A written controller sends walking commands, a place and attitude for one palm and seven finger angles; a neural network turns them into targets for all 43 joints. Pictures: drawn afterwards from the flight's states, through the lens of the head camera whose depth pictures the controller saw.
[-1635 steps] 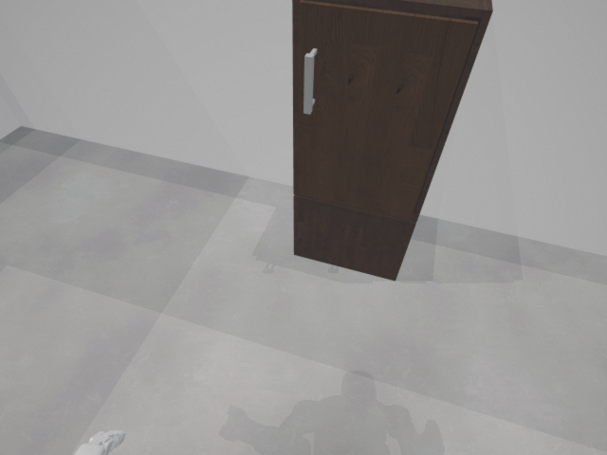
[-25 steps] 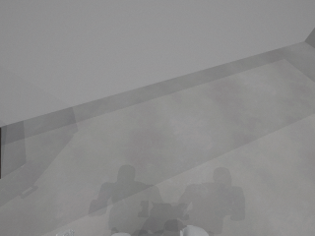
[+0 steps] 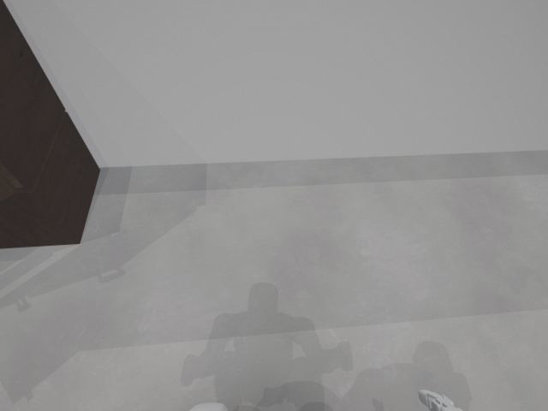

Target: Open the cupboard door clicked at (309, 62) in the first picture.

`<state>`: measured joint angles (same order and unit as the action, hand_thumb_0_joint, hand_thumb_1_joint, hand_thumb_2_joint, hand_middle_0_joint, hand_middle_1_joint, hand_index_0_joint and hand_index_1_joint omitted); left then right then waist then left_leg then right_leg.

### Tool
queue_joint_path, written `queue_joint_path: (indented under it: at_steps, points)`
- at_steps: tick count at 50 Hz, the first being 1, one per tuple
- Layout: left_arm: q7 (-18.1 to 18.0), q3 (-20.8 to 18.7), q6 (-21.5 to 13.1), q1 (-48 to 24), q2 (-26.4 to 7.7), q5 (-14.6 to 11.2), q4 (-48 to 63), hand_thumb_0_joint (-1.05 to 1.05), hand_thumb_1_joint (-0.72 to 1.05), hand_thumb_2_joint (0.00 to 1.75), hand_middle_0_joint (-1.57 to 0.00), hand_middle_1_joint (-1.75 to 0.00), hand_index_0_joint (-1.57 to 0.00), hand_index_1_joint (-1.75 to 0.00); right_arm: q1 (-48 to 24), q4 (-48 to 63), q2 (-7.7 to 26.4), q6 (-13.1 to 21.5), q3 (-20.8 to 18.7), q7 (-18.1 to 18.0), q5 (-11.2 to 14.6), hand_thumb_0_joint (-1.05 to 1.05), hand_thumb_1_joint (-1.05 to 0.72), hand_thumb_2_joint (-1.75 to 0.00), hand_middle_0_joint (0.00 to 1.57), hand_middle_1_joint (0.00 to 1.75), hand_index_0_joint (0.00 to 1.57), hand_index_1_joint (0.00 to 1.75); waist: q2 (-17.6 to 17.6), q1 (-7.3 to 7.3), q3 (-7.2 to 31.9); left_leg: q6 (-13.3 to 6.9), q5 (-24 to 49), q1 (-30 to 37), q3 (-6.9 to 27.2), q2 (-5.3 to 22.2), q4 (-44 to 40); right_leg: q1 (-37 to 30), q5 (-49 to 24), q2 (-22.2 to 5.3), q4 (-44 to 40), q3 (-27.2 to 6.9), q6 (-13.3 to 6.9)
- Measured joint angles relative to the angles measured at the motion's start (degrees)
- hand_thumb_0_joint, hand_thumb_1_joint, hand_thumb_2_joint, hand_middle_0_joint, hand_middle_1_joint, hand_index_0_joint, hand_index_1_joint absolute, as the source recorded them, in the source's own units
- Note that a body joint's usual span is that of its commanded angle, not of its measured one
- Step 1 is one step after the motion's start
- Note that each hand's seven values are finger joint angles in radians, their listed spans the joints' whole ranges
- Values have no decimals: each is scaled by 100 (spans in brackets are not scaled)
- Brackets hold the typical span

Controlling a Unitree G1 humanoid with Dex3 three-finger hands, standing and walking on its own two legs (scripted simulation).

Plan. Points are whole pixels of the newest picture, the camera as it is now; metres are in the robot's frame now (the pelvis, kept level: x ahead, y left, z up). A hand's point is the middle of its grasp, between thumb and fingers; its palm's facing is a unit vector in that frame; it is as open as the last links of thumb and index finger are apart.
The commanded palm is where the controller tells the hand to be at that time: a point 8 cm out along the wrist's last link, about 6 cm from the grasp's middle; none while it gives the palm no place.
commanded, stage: turn to face it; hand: left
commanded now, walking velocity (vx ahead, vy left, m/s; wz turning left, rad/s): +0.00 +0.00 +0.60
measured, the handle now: out of the picture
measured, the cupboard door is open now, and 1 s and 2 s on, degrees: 41 41 41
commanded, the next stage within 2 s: take the last steps up to it in 1.28 s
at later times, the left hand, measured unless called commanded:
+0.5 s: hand out of the picture +0.03 +0.17 -0.14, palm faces +0.29 -0.92 -0.26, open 7.4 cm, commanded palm none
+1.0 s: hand out of the picture +0.00 +0.18 -0.14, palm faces +0.55 -0.78 -0.31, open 7.3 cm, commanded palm none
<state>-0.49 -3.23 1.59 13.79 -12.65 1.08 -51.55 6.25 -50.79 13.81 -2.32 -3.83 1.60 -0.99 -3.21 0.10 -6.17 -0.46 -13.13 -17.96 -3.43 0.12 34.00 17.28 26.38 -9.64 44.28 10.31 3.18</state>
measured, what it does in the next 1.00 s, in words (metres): steps on the spot, turning left: right foot, then left foot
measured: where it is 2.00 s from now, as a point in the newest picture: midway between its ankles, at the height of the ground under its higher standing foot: outside the picture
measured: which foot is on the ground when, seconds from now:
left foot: down 0.00-0.28, up 0.30-0.58, down 0.60-0.92, up 0.94-1.00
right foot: up 0.00-0.26, down 0.28-0.60, up 0.62-0.90, down 0.92-1.00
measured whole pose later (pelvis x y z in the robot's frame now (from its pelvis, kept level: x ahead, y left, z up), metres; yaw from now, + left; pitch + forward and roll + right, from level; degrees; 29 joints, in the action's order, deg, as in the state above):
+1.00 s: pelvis +0.03 -0.05 +0.01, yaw +35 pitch +0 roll +1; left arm -1.1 -3.0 0.5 9.6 -12.6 1.5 -49.5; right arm 9.2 -53.2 14.4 -4.2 -4.6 0.7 -1.0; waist 2.2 -0.7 -5.5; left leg 1.6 -26.9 -26.0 4.0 -2.2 55.0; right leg 15.8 18.2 -4.0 34.1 4.3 0.7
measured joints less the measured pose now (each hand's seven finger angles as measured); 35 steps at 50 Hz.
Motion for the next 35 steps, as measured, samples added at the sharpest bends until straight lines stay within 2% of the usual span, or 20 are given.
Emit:
queue_joint_path:
  at_steps: [1,3,6,9,13,14,15,17,19,21,23,27,29,30,31,32,33,35]
  points:
    - [-15,-20,84,-60,-69,0,-39,0,91,90,-21,-30,-20,-30,-15,7,-49,27,22,-23,-8,1,-91,-90,20,30,20,30,-75,23,-41,-49,-172,-43,32,-46,146,225,309,49,550,-257,39]
    - [-41,-76,191,-161,-166,12,-86,1,91,90,-21,-30,-20,-30,34,27,-128,55,77,-69,-36,0,-91,-90,20,30,20,30,-118,33,-45,-48,-376,-41,156,-66,150,601,451,207,1334,-563,81]
    - [-21,-120,224,-326,-214,13,-62,1,91,90,-20,-30,-20,-30,133,-1,-168,32,104,-138,-58,0,-90,-90,20,30,20,30,0,27,-28,42,-237,16,410,-50,-112,894,172,377,1600,-767,107]
    - [11,-124,171,-432,-204,1,47,1,91,90,-20,-30,-20,-30,199,-65,-150,-4,99,-153,-72,0,-90,-90,20,30,21,30,171,17,-17,87,-87,51,629,-36,-302,851,29,486,1064,-870,102]
    - [19,-106,58,-458,-183,-17,187,1,91,90,-20,-30,-20,-30,284,-110,-102,-92,49,-137,-60,0,-90,-90,20,30,21,30,373,-33,57,221,-117,-62,914,-52,-176,312,-416,658,-356,-861,60]
    - [16,-97,4,-412,-206,-4,244,0,91,90,-20,-30,-20,-30,329,-100,-98,-118,28,-129,-37,0,-90,-90,20,30,21,30,349,-30,123,244,-192,-166,956,-115,-19,100,-614,637,-904,-866,3]
    - [-7,-99,-50,-409,-181,27,253,0,91,90,-20,-30,-20,-30,311,-120,-69,-144,-8,-123,-16,0,-90,-90,20,30,21,30,380,-12,111,247,-587,-312,965,-147,343,101,-851,633,-950,-840,-112]
    - [-42,-43,-71,-407,-80,52,243,0,91,90,-20,-30,-20,-30,281,-154,26,-206,-80,-96,-7,1,-90,-90,20,30,21,30,477,-56,41,217,-1293,-687,847,-200,1519,37,-860,562,-843,-662,-239]
    - [-62,0,-57,-330,13,58,235,0,91,90,-20,-30,-20,-30,269,-191,92,-244,-127,-55,-18,1,-90,-90,20,30,20,30,492,-77,40,236,-1362,-974,611,-174,2529,-119,-849,467,-989,-511,-260]
    - [-72,26,-44,-247,62,58,206,0,91,90,-20,-30,-20,-30,247,-208,97,-268,-139,-17,-16,1,-91,-90,20,30,20,30,416,-103,54,298,-1274,-1055,384,-86,2909,-267,-909,377,-1201,-391,-245]
    - [-72,44,-46,-191,80,67,174,0,91,90,-20,-30,-20,-30,224,-194,60,-267,-123,9,1,1,-91,-90,20,30,20,30,281,-116,50,354,-1260,-931,192,0,2619,-378,-966,277,-1369,-272,-232]
    - [-39,63,-87,-134,79,83,129,0,91,90,-20,-30,-20,-30,150,-147,-2,-198,-57,27,29,1,-91,-90,20,30,20,30,47,-50,-3,355,-1250,-411,-60,56,1239,-418,-884,76,-1310,-31,-156]
    - [-10,51,-85,-84,58,57,105,0,91,90,-21,-30,-20,-30,126,-98,-2,-134,-21,30,30,1,-91,-90,20,30,20,30,-6,-32,-6,306,-768,-61,-121,35,362,-347,-705,-24,-1028,104,-77]
    - [6,40,-65,-26,56,31,109,0,91,90,-21,-30,-20,-30,145,-48,37,-80,-3,37,22,1,-91,-90,20,30,20,30,44,-32,50,169,-306,97,-63,65,-68,-231,-570,-36,-760,178,-34]
    - [14,22,-21,-40,5,8,71,0,91,90,-21,-30,-20,-30,125,-39,9,-24,-10,18,8,1,-91,-90,20,30,20,30,-14,-42,56,-1,-228,21,-18,6,-9,-44,-179,-67,-302,68,47]
    - [6,0,53,-87,-58,0,20,0,91,90,-21,-30,-20,-30,102,-35,-39,10,5,-6,-5,1,-91,-90,20,30,20,30,-84,-25,31,-80,-319,-49,14,-44,139,172,201,-19,248,-169,88]
    - [-6,-26,127,-126,-116,2,-14,0,91,90,-21,-30,-20,-30,100,-28,-83,33,39,-28,-21,1,-91,-90,20,30,20,30,-130,-6,19,-105,-412,-68,50,-66,199,381,398,70,765,-371,102]
    - [-23,-81,207,-220,-189,12,-86,1,91,90,-20,-30,-20,-30,160,-11,-152,66,81,-90,-45,0,-91,-90,20,30,20,30,-130,-6,47,-78,-435,-47,177,-79,102,712,355,242,1474,-601,119]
